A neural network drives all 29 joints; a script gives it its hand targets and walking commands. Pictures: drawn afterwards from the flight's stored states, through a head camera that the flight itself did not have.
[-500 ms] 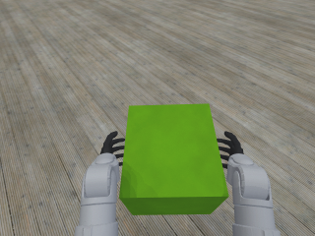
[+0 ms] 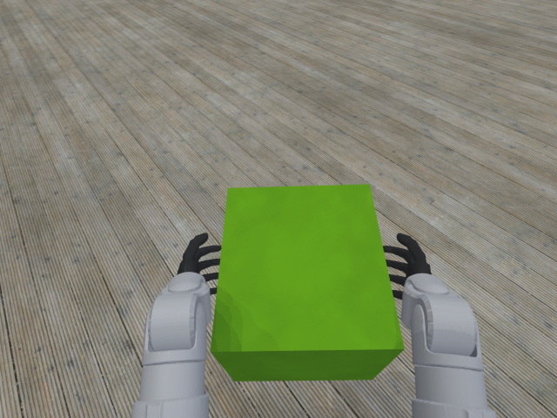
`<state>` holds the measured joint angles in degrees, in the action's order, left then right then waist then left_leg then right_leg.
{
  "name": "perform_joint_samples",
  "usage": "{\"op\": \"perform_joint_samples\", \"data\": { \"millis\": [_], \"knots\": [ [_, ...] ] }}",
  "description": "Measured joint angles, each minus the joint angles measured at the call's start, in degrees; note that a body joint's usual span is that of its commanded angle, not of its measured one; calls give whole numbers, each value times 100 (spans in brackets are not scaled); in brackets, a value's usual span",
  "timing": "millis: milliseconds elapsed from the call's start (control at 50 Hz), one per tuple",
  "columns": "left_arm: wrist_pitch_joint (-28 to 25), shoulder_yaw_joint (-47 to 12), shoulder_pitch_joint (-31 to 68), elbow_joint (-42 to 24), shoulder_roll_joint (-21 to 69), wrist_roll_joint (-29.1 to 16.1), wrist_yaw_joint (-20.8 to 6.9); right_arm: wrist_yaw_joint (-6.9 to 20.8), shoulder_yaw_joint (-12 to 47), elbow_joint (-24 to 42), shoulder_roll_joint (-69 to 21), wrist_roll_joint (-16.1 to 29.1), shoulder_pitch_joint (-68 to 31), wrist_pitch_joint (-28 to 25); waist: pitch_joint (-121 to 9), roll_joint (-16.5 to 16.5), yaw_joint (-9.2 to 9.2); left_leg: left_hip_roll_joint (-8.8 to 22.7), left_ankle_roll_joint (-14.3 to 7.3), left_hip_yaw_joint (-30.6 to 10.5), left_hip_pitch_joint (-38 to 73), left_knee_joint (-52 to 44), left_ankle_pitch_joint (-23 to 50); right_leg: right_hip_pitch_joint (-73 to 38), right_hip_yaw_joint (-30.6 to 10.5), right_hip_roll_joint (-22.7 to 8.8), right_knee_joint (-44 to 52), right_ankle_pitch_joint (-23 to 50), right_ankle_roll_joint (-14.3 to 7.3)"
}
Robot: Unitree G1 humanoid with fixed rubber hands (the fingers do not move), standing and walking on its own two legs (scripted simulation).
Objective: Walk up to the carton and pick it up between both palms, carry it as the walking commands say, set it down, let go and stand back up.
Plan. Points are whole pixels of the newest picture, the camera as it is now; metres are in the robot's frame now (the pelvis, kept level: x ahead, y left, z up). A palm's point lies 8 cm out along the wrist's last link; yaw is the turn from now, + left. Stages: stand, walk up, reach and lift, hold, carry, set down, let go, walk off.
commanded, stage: carry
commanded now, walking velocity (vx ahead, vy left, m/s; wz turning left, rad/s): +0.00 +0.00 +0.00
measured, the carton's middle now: (300, 284) +0.33 +0.00 +0.00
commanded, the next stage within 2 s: hold in 1.36 s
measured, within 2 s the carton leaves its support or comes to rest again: neither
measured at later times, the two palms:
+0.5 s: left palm (195, 283) +0.28 +0.15 +0.07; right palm (420, 284) +0.28 -0.16 +0.07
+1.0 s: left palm (196, 284) +0.28 +0.15 +0.07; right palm (422, 285) +0.28 -0.16 +0.07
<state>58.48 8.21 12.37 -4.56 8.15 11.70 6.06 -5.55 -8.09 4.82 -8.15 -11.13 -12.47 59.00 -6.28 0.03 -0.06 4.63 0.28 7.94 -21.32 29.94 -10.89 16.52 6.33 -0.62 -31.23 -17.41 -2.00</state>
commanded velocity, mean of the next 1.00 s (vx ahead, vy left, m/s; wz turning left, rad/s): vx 0.00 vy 0.00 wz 0.00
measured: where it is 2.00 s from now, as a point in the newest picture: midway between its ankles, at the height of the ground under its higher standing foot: outside the picture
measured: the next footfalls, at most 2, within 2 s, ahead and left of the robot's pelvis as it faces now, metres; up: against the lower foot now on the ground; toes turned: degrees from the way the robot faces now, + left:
none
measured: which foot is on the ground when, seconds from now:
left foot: down 0.00-1.00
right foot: down 0.00-1.00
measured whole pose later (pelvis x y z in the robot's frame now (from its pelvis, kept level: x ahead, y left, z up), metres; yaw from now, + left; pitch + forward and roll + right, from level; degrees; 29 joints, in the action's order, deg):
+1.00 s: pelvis +0.00 -0.01 +0.00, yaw +0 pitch +3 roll +0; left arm 59.2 8.5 12.3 -5.4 8.2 11.5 5.9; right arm -5.6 -7.9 5.7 -8.2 -10.8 -12.5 59.6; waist -5.9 0.0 0.0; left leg 5.1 1.0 7.5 -21.2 29.9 -10.8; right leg 16.5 7.0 -0.5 -31.6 -17.8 -2.6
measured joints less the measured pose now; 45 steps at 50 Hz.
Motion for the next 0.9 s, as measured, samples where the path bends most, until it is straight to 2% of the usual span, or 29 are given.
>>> {"op": "perform_joint_samples", "data": {
  "millis": [900],
  "knots": [
    [72, 28, -1, -80, 1, -14, -15, -9, 15, 82, -2, 29, -9, 58, 38, -2, 3, 42, 71, -41, 14, -7, 8, -1, 57, 14, -35, -37, -55]
  ]
}}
